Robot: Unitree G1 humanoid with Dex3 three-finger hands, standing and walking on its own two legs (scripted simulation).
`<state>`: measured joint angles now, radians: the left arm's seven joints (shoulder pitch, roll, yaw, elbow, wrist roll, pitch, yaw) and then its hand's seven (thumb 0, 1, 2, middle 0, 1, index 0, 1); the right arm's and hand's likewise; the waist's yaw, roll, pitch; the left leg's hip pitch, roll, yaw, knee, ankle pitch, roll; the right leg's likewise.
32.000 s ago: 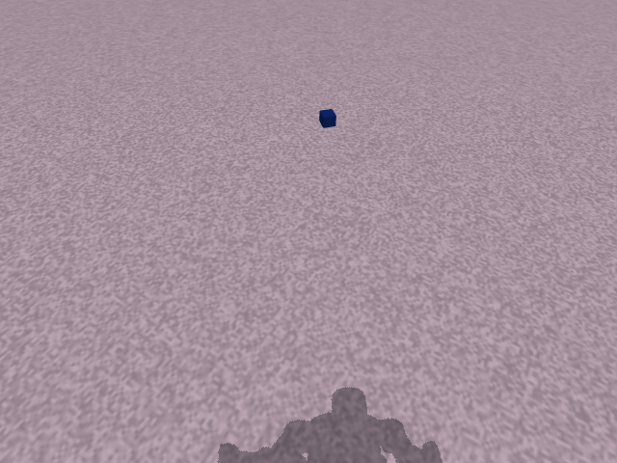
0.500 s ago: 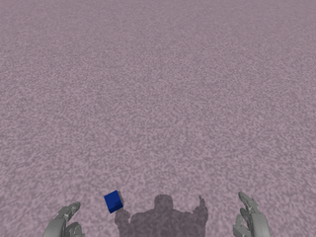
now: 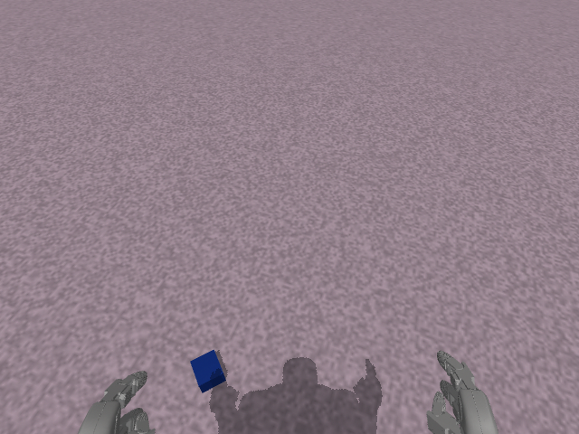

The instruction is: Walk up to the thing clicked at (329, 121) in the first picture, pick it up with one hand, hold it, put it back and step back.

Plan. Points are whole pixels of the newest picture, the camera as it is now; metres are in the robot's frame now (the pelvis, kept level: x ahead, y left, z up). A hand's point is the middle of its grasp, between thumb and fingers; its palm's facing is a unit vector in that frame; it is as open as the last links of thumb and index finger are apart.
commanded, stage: stand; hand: left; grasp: from above
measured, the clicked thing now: (208, 371) +0.45 +0.23 -0.68
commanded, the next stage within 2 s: none
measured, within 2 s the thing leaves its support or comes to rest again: neither
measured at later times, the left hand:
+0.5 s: hand out of the picture +0.06 +0.24 -0.10, palm faces +0.03 -0.95 -0.32, open 7.4 cm
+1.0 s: hand out of the picture +0.03 +0.25 -0.10, palm faces +0.03 -0.94 -0.34, open 7.4 cm
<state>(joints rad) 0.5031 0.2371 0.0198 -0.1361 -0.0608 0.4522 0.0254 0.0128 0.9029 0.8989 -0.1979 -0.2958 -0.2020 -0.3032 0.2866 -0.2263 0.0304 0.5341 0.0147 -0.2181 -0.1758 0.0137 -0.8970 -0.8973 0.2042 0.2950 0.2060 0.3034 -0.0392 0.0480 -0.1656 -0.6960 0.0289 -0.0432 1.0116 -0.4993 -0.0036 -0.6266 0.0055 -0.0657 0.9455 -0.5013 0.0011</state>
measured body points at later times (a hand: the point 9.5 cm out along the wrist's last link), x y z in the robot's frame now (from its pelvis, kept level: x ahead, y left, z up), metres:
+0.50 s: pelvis -0.01 +0.01 +0.05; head +0.00 +0.01 +0.50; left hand +0.06 +0.29 -0.08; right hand +0.08 -0.27 -0.08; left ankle +0.00 +0.12 -0.68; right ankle -0.02 -0.12 -0.68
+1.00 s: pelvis -0.01 +0.00 +0.07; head -0.02 +0.00 +0.52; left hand +0.03 +0.29 -0.07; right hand +0.05 -0.28 -0.08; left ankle +0.00 +0.12 -0.68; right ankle -0.02 -0.12 -0.68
